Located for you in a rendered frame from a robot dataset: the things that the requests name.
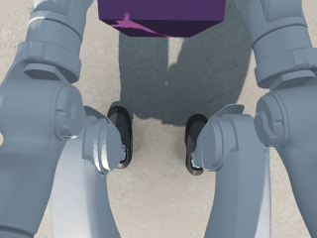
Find robot right forearm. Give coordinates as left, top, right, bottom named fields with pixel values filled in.
left=235, top=0, right=317, bottom=91

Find robot left forearm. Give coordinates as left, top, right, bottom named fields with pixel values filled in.
left=0, top=0, right=94, bottom=87

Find robot right thigh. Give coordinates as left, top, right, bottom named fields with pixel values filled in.
left=203, top=113, right=271, bottom=238

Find carton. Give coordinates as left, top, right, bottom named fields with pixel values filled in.
left=97, top=0, right=226, bottom=38

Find robot left shin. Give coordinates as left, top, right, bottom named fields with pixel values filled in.
left=83, top=104, right=126, bottom=169

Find right robot upper arm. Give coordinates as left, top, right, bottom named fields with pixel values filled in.
left=254, top=83, right=317, bottom=238

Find left robot upper arm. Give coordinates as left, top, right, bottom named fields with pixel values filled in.
left=0, top=77, right=86, bottom=238

